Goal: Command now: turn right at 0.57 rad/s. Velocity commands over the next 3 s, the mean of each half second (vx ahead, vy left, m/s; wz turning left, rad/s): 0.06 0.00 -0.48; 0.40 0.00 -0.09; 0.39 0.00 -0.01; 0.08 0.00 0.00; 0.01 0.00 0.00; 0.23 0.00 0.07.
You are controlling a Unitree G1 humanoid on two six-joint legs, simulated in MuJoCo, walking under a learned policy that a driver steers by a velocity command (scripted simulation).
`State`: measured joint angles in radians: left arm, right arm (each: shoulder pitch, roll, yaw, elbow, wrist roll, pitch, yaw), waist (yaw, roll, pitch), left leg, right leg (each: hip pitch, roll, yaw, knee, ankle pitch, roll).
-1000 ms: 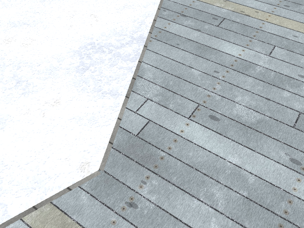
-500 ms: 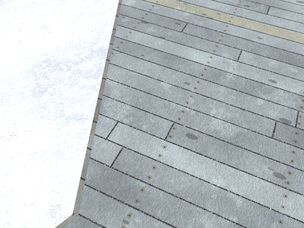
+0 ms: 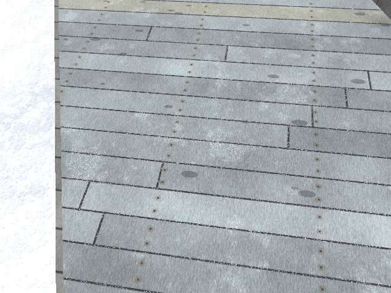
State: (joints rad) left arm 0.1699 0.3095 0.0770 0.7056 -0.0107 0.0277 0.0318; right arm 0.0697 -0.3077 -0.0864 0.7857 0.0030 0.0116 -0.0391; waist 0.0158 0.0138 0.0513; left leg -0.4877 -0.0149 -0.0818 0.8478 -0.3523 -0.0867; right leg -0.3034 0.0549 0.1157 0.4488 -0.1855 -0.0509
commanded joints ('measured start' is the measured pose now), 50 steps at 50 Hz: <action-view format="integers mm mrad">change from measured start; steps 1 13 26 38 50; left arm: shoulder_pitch -22 52 56 183 250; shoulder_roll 186 188 72 110 168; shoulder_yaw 50 68 6 8 25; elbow -72 -57 -46 -11 65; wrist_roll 2 -5 -5 7 -3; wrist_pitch -3 19 -37 -100 -74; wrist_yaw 4 3 -37 -26 -10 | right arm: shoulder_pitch -14 -28 118 -2 105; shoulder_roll -78 -100 -173 -58 -145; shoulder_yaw -16 -15 -18 16 -10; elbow -62 -93 -21 -72 -80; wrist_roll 4 -15 36 8 15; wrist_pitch -17 -34 -36 -104 -106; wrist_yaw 6 11 40 80 89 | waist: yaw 5 29 -10 30 -106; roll -168 113 126 -110 -132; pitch -147 -77 -29 32 -124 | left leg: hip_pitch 31 349 226 -287 254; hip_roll -16 287 248 117 -28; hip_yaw -5 -184 -74 82 164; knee -91 -534 -600 5 -333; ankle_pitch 6 399 -40 258 285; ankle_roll -1 280 278 70 196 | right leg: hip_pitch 136 -292 159 319 352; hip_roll -235 -9 -29 -256 -259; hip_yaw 279 36 -186 70 -70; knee -86 747 -46 -333 48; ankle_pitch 257 -298 -61 109 763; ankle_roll -176 114 29 -152 -63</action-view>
